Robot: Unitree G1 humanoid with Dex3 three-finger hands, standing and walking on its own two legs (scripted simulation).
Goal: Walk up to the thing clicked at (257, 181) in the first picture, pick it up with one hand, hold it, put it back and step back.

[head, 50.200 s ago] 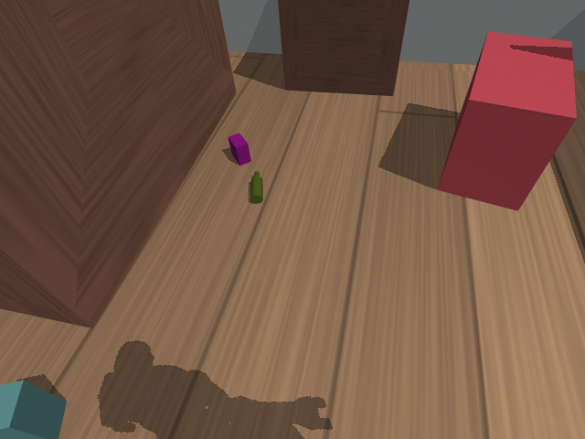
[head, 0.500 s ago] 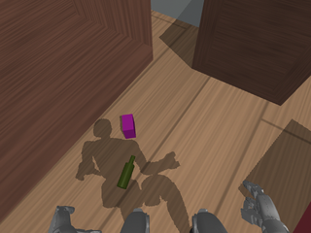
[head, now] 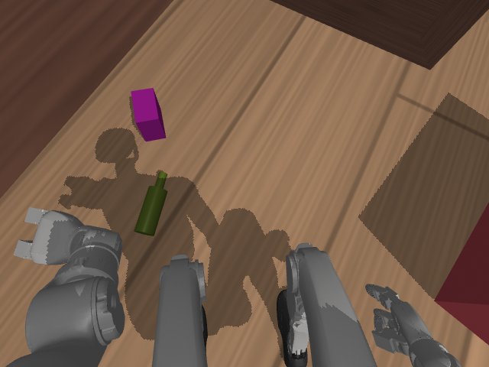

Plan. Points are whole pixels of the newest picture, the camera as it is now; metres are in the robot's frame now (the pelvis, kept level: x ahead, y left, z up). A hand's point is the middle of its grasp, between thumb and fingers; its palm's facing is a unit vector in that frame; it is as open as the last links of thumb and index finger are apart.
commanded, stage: rise first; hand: left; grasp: from above
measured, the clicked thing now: (154, 202) +0.50 +0.25 -0.47
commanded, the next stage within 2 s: none
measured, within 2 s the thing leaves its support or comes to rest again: neither
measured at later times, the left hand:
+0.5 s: hand (115, 221) +0.40 +0.29 -0.26, palm faces -0.05 -0.50 -0.86, open 13.8 cm
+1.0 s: hand (125, 217) +0.42 +0.28 -0.32, palm faces -0.04 -0.48 -0.88, open 13.8 cm
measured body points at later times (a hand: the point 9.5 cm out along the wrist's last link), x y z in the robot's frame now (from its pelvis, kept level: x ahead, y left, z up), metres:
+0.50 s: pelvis -0.02 +0.01 -0.11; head +0.20 +0.04 +0.28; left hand +0.40 +0.31 -0.21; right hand +0.02 -0.26 -0.24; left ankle +0.07 +0.14 -0.46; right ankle +0.08 -0.13 -0.46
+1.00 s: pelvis -0.02 +0.00 -0.15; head +0.24 +0.02 +0.21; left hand +0.42 +0.30 -0.27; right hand +0.00 -0.28 -0.27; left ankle +0.07 +0.14 -0.46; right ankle +0.08 -0.13 -0.46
